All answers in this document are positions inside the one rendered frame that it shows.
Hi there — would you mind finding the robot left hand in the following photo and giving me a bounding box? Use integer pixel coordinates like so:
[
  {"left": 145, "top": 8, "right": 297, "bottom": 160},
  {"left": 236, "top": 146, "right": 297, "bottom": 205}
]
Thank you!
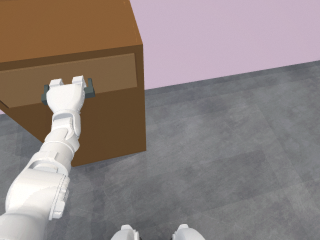
[{"left": 46, "top": 75, "right": 87, "bottom": 114}]

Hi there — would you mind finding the cabinet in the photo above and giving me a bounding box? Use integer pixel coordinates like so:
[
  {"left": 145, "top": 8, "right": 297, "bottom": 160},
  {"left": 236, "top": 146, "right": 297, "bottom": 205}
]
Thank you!
[{"left": 0, "top": 0, "right": 147, "bottom": 167}]

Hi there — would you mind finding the right robot shin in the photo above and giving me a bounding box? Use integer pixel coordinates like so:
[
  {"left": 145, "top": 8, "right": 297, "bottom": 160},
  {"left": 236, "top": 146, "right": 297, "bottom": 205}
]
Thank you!
[{"left": 177, "top": 224, "right": 189, "bottom": 231}]

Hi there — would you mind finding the handle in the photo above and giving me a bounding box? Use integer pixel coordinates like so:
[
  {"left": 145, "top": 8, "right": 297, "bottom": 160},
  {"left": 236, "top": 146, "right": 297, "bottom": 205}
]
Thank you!
[{"left": 41, "top": 78, "right": 96, "bottom": 106}]

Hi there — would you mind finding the robot left thigh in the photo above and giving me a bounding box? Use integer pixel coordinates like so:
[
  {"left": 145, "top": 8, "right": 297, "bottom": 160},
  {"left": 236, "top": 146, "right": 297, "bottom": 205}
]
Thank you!
[{"left": 111, "top": 229, "right": 140, "bottom": 240}]

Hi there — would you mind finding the left robot upper arm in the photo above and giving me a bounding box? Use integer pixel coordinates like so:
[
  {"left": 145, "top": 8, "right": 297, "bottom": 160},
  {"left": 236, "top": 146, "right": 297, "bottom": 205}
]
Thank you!
[{"left": 0, "top": 168, "right": 70, "bottom": 240}]

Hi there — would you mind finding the drawer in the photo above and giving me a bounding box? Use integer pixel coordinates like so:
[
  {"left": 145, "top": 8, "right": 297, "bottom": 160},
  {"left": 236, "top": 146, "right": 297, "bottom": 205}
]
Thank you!
[{"left": 0, "top": 53, "right": 137, "bottom": 108}]

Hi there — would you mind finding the robot left forearm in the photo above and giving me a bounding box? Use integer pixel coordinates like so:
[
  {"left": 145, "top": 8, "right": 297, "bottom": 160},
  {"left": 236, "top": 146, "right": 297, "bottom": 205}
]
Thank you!
[{"left": 5, "top": 110, "right": 81, "bottom": 211}]

